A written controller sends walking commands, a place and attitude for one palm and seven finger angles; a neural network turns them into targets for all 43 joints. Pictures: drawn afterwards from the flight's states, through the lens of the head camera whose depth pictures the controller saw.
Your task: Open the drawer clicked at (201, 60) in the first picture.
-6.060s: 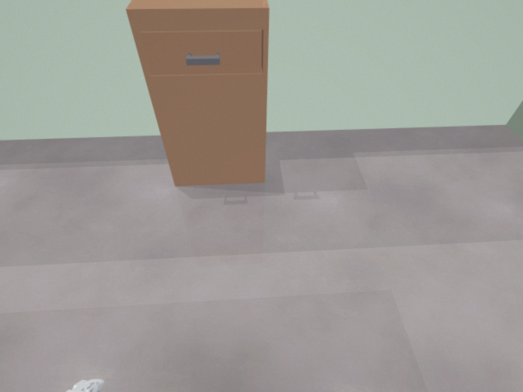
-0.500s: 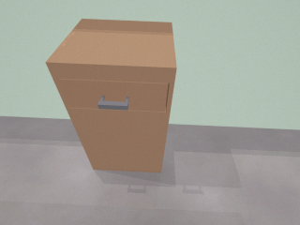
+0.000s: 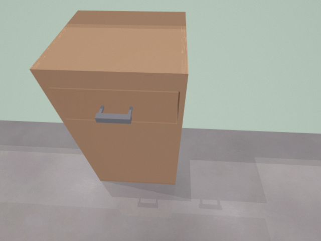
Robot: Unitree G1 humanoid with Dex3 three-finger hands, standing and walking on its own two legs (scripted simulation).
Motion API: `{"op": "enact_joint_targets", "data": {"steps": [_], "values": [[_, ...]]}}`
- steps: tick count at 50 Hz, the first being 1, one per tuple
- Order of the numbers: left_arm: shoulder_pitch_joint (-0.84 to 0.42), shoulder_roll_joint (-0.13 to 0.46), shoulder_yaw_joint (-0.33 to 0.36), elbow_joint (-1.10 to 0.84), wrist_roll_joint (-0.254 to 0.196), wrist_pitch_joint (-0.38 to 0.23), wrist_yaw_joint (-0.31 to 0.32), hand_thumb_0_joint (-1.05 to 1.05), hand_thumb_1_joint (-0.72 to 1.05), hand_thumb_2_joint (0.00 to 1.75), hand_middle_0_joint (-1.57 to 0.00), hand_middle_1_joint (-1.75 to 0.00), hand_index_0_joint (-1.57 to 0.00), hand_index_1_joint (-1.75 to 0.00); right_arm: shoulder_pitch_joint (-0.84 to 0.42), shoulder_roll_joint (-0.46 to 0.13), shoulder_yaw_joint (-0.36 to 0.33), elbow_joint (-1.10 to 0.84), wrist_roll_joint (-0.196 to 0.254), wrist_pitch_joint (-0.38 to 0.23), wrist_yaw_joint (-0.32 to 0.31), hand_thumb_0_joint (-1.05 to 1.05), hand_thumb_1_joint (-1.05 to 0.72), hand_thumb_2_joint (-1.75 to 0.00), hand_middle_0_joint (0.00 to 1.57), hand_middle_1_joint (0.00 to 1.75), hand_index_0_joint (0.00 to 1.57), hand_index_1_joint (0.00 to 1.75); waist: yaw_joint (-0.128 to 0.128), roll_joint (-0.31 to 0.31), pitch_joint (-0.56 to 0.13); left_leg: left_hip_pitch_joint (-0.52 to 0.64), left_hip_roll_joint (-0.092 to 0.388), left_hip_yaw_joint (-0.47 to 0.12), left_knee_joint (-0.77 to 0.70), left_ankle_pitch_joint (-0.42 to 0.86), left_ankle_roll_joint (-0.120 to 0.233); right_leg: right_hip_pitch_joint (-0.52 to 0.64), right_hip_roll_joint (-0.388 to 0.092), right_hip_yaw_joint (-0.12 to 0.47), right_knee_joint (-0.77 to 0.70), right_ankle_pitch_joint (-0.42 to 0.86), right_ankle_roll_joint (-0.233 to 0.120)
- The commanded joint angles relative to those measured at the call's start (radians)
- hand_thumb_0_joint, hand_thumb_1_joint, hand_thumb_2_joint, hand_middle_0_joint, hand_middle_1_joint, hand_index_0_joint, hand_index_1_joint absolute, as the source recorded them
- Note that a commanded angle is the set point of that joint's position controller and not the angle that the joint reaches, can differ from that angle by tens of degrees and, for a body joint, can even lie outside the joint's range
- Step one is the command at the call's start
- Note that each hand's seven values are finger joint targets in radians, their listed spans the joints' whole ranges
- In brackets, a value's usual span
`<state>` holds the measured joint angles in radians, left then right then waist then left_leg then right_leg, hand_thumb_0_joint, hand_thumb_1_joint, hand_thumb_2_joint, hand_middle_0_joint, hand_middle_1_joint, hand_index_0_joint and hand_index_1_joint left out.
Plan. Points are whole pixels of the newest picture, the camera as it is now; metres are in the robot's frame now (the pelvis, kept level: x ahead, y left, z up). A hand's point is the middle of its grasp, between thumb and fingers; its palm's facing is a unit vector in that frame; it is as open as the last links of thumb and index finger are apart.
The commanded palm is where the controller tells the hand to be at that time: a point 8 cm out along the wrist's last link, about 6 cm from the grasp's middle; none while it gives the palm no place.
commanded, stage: come to a stop and stand still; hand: left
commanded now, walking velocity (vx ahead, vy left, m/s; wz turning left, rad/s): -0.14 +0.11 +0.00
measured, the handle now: (115, 113) +0.52 +0.19 -0.04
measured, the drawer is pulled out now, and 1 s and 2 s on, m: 0.00 0.00 0.00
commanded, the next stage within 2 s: look again from close up in 0.64 s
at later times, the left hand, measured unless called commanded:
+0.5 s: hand out of the picture -0.01 +0.20 -0.15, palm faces -0.02 -0.97 -0.25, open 7.3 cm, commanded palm none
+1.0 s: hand out of the picture -0.01 +0.17 -0.16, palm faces -0.02 -0.98 -0.20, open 7.3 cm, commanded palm none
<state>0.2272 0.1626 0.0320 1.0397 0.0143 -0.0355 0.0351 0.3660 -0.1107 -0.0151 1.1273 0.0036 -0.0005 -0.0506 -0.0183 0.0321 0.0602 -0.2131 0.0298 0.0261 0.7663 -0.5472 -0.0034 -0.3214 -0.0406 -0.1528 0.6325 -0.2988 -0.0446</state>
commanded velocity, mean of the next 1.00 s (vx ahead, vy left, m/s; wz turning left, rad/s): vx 0.00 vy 0.00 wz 0.00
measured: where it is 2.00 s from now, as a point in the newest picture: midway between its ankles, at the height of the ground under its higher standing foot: outside the picture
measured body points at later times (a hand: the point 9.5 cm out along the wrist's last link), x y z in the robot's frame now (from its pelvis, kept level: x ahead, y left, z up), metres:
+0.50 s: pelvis -0.03 +0.02 +0.01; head -0.04 +0.00 +0.46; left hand -0.01 +0.26 -0.14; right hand +0.02 -0.21 -0.15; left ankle -0.02 +0.11 -0.72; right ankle -0.01 -0.10 -0.72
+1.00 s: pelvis -0.01 +0.00 +0.02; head +0.00 -0.02 +0.47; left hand -0.01 +0.22 -0.14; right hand -0.04 -0.21 -0.15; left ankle -0.02 +0.11 -0.72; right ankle -0.01 -0.10 -0.72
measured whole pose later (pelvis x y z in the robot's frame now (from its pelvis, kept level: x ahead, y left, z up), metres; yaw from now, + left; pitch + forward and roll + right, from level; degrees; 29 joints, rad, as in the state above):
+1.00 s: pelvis -0.01 +0.00 +0.02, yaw -2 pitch -1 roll +1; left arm 0.29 0.13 -0.02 1.13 0.01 -0.01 0.03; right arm 0.33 -0.14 0.02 1.14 -0.01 -0.02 -0.03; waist 0.00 0.02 0.02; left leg -0.16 0.01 0.12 0.43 -0.25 0.02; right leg -0.20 -0.02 -0.06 0.48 -0.26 -0.02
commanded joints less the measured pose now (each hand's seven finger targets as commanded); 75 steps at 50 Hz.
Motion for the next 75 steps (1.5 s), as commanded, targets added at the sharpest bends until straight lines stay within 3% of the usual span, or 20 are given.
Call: {"op": "enact_joint_targets", "data": {"steps": [1, 4, 5, 7, 9, 13, 14, 15, 17, 19, 26, 39, 68, 69, 70, 71, 72, 73, 74, 75], "values": [[0.084, 0.119, 0.027, -0.039, 0.011, 0.017, 0.016, 0.00, 0.90, 0.90, -0.20, -0.30, -0.20, -0.30, 0.060, -0.028, -0.017, -0.052, 0.002, 0.008, 0.011, 0.00, -0.90, -0.90, 0.20, 0.30, 0.20, 0.30, 0.017, -0.220, -0.092, -0.127, 0.000, 0.025, 0.009, 0.003, -0.007, 0.194, -0.292, 0.230, -0.183, 0.895, -0.172], [0.022, 0.130, 0.041, -0.068, 0.000, 0.039, 0.012, 0.00, 0.90, 0.90, -0.20, -0.30, -0.20, -0.30, 0.106, -0.022, -0.021, -0.034, -0.009, 0.011, 0.019, 0.00, -0.90, -0.90, 0.20, 0.30, 0.20, 0.30, -0.010, -0.162, -0.080, 0.039, -0.013, 0.074, -0.276, 0.298, -0.008, 0.053, -0.222, 0.199, -0.164, 0.457, -0.094], [0.014, 0.104, 0.039, -0.079, -0.004, 0.048, 0.008, 0.00, 0.90, 0.90, -0.20, -0.30, -0.20, -0.30, 0.099, -0.049, -0.023, -0.044, -0.014, 0.008, 0.020, 0.00, -0.90, -0.90, 0.20, 0.30, 0.20, 0.30, -0.007, -0.085, -0.039, 0.052, 0.030, 0.029, -0.337, 0.359, 0.009, -0.014, -0.167, 0.174, -0.138, 0.278, -0.054], [0.019, 0.034, 0.029, -0.109, 0.000, 0.064, 0.002, 0.00, 0.90, 0.90, -0.20, -0.30, -0.20, -0.30, 0.016, -0.126, -0.031, -0.105, -0.029, -0.002, 0.021, 0.00, -0.90, -0.90, 0.20, 0.30, 0.20, 0.30, 0.026, 0.146, 0.028, -0.161, 0.242, -0.204, -0.513, 0.411, 0.119, 0.032, -0.023, 0.066, -0.029, -0.043, 0.030], [0.027, 0.022, 0.019, -0.093, 0.007, 0.066, -0.001, 0.00, 0.90, 0.90, -0.20, -0.30, -0.20, -0.30, -0.072, -0.122, -0.024, -0.128, -0.028, -0.013, 0.014, 0.00, -0.90, -0.90, 0.20, 0.30, 0.20, 0.30, 0.046, 0.130, 0.034, -0.195, 0.236, -0.181, -0.541, 0.439, 0.152, 0.079, -0.020, 0.103, 0.077, -0.073, 0.022], [0.083, 0.023, 0.005, -0.056, 0.007, 0.040, -0.006, 0.00, 0.90, 0.90, -0.20, -0.30, -0.20, -0.30, -0.082, -0.122, -0.019, -0.126, -0.023, -0.021, 0.011, 0.00, -0.90, -0.90, 0.20, 0.30, 0.20, 0.30, 0.053, 0.024, -0.033, -0.038, 0.151, -0.079, -0.409, 0.558, 0.108, 0.110, -0.038, 0.140, -0.156, 0.099, 0.032], [0.195, 0.113, -0.001, -0.011, 0.006, 0.025, 0.040, 0.00, 0.90, 0.90, -0.20, -0.30, -0.20, -0.30, -0.198, -0.188, -0.032, -0.202, 0.000, -0.028, 0.020, 0.00, -0.90, -0.90, 0.20, 0.30, 0.20, 0.30, 0.089, 0.017, -0.030, 0.003, 0.133, -0.008, -0.142, 0.641, 0.036, 0.059, -0.129, 0.250, -0.225, 0.481, 0.025], [0.082, 0.166, -0.004, -0.067, 0.004, 0.009, 0.029, 0.00, 0.90, 0.90, -0.20, -0.30, -0.20, -0.30, -0.094, -0.122, -0.024, -0.215, -0.006, -0.012, 0.034, 0.00, -0.90, -0.90, 0.20, 0.30, 0.20, 0.30, -0.012, -0.041, -0.109, -0.022, 0.035, 0.014, -0.200, 0.225, 0.003, 0.052, -0.199, 0.338, -0.258, 0.179, -0.039], [0.013, 0.164, -0.005, -0.107, 0.005, 0.000, 0.016, 0.00, 0.90, 0.90, -0.20, -0.30, -0.20, -0.30, -0.030, -0.129, -0.019, -0.193, -0.022, -0.002, 0.050, 0.00, -0.90, -0.90, 0.20, 0.30, 0.20, 0.30, -0.034, -0.058, -0.123, 0.044, 0.033, 0.019, -0.262, 0.234, 0.015, -0.008, -0.138, 0.280, -0.237, -0.054, -0.049], [0.025, 0.135, -0.017, -0.100, 0.001, 0.011, 0.009, 0.00, 0.90, 0.90, -0.20, -0.30, -0.20, -0.30, -0.045, -0.154, -0.014, -0.199, -0.024, -0.011, 0.048, 0.00, -0.90, -0.90, 0.20, 0.30, 0.20, 0.30, -0.021, 0.061, -0.030, -0.009, 0.089, -0.060, -0.364, 0.252, 0.047, -0.039, -0.060, 0.213, -0.196, -0.074, -0.012], [0.095, 0.106, -0.038, -0.052, 0.002, 0.018, -0.003, 0.00, 0.90, 0.90, -0.20, -0.30, -0.20, -0.30, -0.064, -0.184, 0.001, -0.187, -0.021, -0.016, 0.042, 0.00, -0.90, -0.90, 0.20, 0.30, 0.20, 0.30, 0.010, -0.040, 0.057, -0.097, 0.092, -0.072, -0.473, 0.117, 0.058, 0.028, -0.042, 0.193, -0.223, -0.038, 0.007], [0.115, 0.090, -0.038, 0.025, -0.004, 0.002, -0.002, 0.00, 0.90, 0.90, -0.20, -0.30, -0.20, -0.30, -0.007, -0.145, 0.022, -0.064, -0.017, -0.031, 0.033, 0.00, -0.90, -0.90, 0.20, 0.30, 0.20, 0.30, 0.012, -0.058, -0.003, 0.000, 0.081, -0.025, -0.438, 0.323, 0.047, 0.089, -0.068, 0.207, -0.248, 0.102, 0.004], [0.156, 0.041, -0.029, 0.082, -0.002, -0.001, 0.006, 0.00, 0.90, 0.90, -0.20, -0.30, -0.20, -0.30, 0.013, -0.082, 0.021, 0.014, -0.017, -0.027, 0.013, 0.00, -0.90, -0.90, 0.20, 0.30, 0.20, 0.30, 0.016, -0.046, 0.014, 0.059, 0.087, 0.006, -0.406, 0.426, 0.033, 0.122, -0.066, 0.201, -0.259, 0.280, -0.005], [0.242, 0.102, -0.016, 0.114, 0.009, -0.019, 0.046, 0.00, 0.90, 0.90, -0.20, -0.30, -0.20, -0.30, -0.124, -0.138, 0.002, -0.068, -0.005, -0.033, 0.023, 0.00, -0.90, -0.90, 0.20, 0.30, 0.20, 0.30, 0.068, -0.192, 0.052, -0.089, 0.086, 0.050, -0.133, 0.414, -0.006, 0.139, -0.146, 0.283, -0.252, 0.865, 0.069], [-0.536, 0.330, -0.137, -1.379, 0.093, -0.211, 0.024, 0.00, 0.88, 0.89, -0.20, -0.32, -0.20, -0.32, -0.108, -0.295, 0.016, -0.420, 0.047, -0.189, -0.033, 0.00, -0.90, -0.90, 0.20, 0.30, 0.20, 0.30, -0.028, 0.123, -0.452, 0.199, -0.013, 0.037, -0.329, 0.527, 0.057, 0.220, -0.050, 0.334, -0.159, 0.625, 0.001], [-0.158, 0.314, -0.042, -1.126, 0.117, -0.127, 0.119, 0.00, 0.85, 0.88, -0.20, -0.33, -0.20, -0.33, -0.194, -0.231, -0.012, -0.363, 0.039, -0.266, -0.077, 0.00, -0.90, -0.90, 0.20, 0.30, 0.20, 0.30, 0.036, 0.309, -0.443, 0.228, -0.009, 0.023, -0.324, 0.717, 0.059, 0.182, -0.002, 0.246, -0.101, 0.383, -0.019], [0.076, 0.172, -0.105, -1.033, 0.114, 0.030, 0.176, 0.00, 0.83, 0.87, -0.21, -0.34, -0.21, -0.34, -0.191, -0.198, -0.026, -0.372, 0.073, -0.297, -0.076, 0.00, -0.90, -0.90, 0.20, 0.30, 0.20, 0.30, 0.025, 0.193, -0.289, 0.134, 0.010, -0.012, -0.335, 0.726, 0.034, 0.076, 0.026, 0.190, -0.108, 0.220, -0.008], [0.126, 0.059, -0.168, -1.003, 0.162, 0.070, 0.182, 0.00, 0.81, 0.86, -0.21, -0.36, -0.21, -0.36, -0.181, -0.194, -0.032, -0.361, 0.067, -0.302, -0.077, 0.00, -0.90, -0.90, 0.20, 0.30, 0.20, 0.30, 0.016, 0.072, -0.198, 0.077, 0.010, 0.010, -0.298, 0.675, 0.045, 0.038, 0.027, 0.162, -0.119, 0.248, 0.009], [0.057, 0.110, -0.175, -1.090, 0.231, 0.070, 0.198, 0.00, 0.78, 0.85, -0.21, -0.37, -0.21, -0.37, -0.229, -0.232, -0.038, -0.417, 0.062, -0.313, -0.070, 0.00, -0.90, -0.90, 0.20, 0.30, 0.20, 0.30, 0.006, 0.000, -0.100, 0.015, -0.005, -0.017, -0.273, 0.580, 0.050, -0.039, 0.025, 0.175, -0.120, 0.241, 0.008], [0.071, 0.140, -0.175, -1.113, 0.335, 0.062, 0.220, 0.00, 0.76, 0.84, -0.21, -0.39, -0.21, -0.39, -0.211, -0.262, -0.036, -0.432, 0.029, -0.310, -0.063, 0.00, -0.90, -0.90, 0.20, 0.30, 0.20, 0.30, -0.012, -0.058, -0.161, -0.001, -0.015, -0.013, -0.236, 0.545, 0.056, -0.081, 0.030, 0.165, -0.101, 0.217, 0.008]]}}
